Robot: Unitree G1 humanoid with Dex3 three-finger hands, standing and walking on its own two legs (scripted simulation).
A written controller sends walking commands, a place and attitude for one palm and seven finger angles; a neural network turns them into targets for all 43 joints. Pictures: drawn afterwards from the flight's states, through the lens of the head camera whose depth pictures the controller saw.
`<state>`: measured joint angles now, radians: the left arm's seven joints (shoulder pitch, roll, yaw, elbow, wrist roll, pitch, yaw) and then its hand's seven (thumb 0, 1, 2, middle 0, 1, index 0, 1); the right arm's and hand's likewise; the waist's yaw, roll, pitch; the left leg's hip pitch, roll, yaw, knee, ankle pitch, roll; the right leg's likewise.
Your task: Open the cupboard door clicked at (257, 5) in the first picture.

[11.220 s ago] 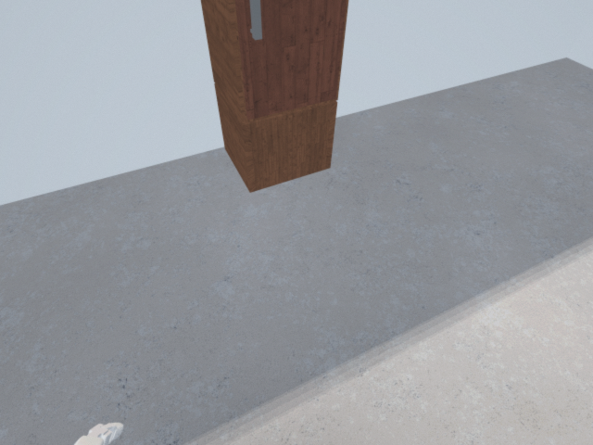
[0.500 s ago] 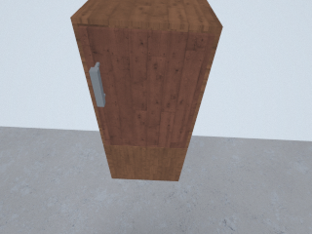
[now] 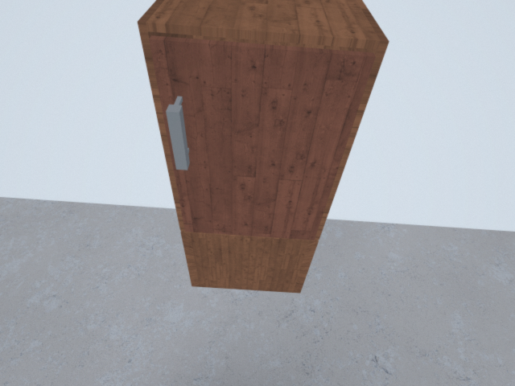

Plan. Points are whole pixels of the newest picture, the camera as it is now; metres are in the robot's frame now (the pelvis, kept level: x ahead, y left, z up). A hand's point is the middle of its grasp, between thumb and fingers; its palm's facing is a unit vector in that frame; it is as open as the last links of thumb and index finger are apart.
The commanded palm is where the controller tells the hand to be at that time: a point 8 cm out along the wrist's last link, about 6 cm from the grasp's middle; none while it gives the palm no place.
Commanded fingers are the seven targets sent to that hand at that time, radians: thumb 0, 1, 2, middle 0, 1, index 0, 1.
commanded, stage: come to a stop and stand still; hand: left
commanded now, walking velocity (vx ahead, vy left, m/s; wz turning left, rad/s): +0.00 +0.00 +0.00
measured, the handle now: (181, 133) +0.60 +0.21 +0.06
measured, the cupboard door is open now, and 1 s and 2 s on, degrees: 0 0 0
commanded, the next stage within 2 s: look again from close up in 0.32 s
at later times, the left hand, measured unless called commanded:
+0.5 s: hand out of the picture -0.03 +0.17 -0.18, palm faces +0.02 -0.99 -0.17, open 7.4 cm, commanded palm none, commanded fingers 0.00 0.90 0.90 -0.20 -0.30 -0.20 -0.30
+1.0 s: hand out of the picture -0.01 +0.16 -0.18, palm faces +0.01 -0.99 -0.15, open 7.4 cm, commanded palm none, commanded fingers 0.00 0.90 0.90 -0.20 -0.30 -0.20 -0.30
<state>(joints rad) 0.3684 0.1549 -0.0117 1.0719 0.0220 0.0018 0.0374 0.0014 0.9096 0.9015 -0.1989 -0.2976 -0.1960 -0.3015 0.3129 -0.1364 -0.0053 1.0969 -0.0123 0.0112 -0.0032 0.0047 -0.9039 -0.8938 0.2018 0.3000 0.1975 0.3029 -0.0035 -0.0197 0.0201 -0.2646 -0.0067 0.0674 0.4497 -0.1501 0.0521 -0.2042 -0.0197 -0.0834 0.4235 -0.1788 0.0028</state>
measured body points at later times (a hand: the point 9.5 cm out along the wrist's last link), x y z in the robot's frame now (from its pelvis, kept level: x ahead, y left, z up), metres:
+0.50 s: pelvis +0.00 +0.02 +0.00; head -0.01 +0.02 +0.45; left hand -0.03 +0.23 -0.16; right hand +0.00 -0.20 -0.16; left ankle +0.06 +0.08 -0.74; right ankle +0.03 -0.12 -0.74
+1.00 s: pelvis +0.01 +0.00 +0.00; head +0.01 +0.01 +0.45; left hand -0.01 +0.21 -0.16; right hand -0.01 -0.21 -0.16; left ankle +0.06 +0.08 -0.74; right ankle +0.03 -0.12 -0.74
